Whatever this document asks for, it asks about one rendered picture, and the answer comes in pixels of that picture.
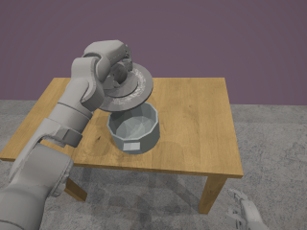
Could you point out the robot right hand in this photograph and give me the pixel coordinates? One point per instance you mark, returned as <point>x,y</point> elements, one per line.
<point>237,218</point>

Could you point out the table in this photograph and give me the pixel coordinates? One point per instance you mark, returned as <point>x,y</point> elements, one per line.
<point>197,136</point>

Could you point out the pot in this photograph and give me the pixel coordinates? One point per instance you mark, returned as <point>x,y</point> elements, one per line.
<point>136,131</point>

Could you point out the robot left hand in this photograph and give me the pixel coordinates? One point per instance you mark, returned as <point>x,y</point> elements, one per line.
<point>114,50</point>

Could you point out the lid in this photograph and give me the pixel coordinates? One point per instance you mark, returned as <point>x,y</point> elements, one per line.
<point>131,93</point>

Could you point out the left robot upper arm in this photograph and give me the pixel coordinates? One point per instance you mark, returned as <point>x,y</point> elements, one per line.
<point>44,173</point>

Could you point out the knob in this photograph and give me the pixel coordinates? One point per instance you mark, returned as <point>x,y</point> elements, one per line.
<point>120,72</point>

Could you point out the left robot forearm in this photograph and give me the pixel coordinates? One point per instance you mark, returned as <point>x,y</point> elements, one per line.
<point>83,94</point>

